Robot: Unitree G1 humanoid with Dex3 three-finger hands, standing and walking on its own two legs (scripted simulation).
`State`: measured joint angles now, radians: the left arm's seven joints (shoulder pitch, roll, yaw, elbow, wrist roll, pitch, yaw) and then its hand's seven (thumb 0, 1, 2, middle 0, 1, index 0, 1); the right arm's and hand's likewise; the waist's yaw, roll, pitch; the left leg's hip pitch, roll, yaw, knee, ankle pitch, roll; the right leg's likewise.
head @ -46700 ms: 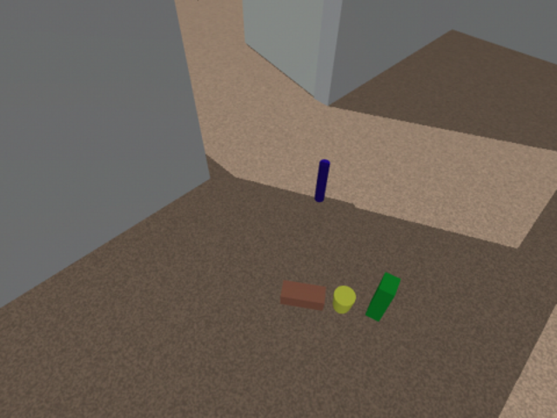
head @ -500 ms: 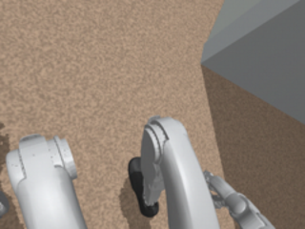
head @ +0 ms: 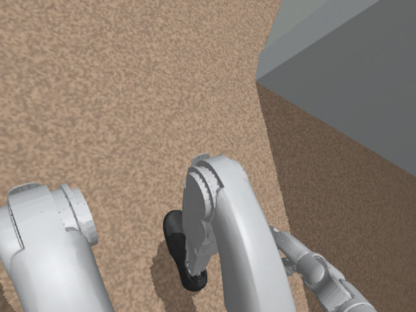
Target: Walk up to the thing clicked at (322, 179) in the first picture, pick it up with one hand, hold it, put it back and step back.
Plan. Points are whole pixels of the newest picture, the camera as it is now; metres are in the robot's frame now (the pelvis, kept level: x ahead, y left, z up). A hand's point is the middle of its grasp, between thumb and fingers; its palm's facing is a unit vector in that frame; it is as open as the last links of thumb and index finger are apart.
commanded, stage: lower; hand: left
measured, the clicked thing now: out of the picture +0.43 +0.33 -0.16
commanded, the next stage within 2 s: loosen in 0.12 s
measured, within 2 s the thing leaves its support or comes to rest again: neither
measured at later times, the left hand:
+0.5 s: hand out of the picture +0.43 +0.31 -0.15, palm faces +0.40 -0.92 +0.03, open 7.2 cm
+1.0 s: hand out of the picture +0.43 +0.33 -0.14, palm faces +0.43 -0.90 +0.03, open 16.5 cm
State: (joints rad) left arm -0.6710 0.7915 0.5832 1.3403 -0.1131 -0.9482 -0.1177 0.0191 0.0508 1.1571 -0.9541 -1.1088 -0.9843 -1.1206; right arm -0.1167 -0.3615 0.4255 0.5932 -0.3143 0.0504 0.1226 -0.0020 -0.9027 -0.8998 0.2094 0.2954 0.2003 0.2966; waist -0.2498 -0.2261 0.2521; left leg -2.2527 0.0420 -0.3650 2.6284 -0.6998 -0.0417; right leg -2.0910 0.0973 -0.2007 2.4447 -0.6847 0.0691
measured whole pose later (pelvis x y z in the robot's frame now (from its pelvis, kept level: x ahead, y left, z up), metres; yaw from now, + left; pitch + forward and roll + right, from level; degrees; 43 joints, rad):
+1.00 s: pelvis +0.00 +0.00 +0.00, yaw -1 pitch +15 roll -16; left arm -0.67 0.83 0.63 1.28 -0.12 -0.96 -0.12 -0.01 -0.46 0.09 -0.21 -0.13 -0.22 -0.12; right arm -0.13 -0.36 0.45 0.56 -0.32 0.07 0.11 0.00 -0.91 -0.90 0.21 0.30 0.20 0.30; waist -0.24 -0.25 0.26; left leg -2.24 0.05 -0.38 2.64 -0.70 -0.03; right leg -2.07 0.11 -0.22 2.43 -0.67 0.07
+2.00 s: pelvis +0.03 -0.02 +0.25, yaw +12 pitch +29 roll -4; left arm -0.05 0.45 0.32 0.40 0.01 0.04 0.10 -0.02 -0.54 0.06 -0.07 -0.06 -0.07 -0.05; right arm 0.09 -0.24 0.01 0.53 0.04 0.11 -0.06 0.01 -0.90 -0.90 0.21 0.30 0.20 0.30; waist -0.04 0.00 -0.16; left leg -1.63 0.08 -0.09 1.73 -0.61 -0.04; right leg -1.56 0.01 -0.06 1.70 -0.65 0.00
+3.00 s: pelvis +0.09 +0.00 +0.43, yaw +16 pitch +8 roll -2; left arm 0.47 0.20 -0.01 -0.01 -0.01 0.27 0.15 -0.02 -0.57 0.04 -0.06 -0.05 -0.05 -0.05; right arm 0.27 -0.21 0.03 0.50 0.01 -0.10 -0.18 0.01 -0.89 -0.90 0.21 0.30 0.20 0.30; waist -0.02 0.03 -0.10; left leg -0.65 0.06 -0.03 0.97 -0.45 -0.03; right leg -0.58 -0.01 -0.05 0.92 -0.48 0.01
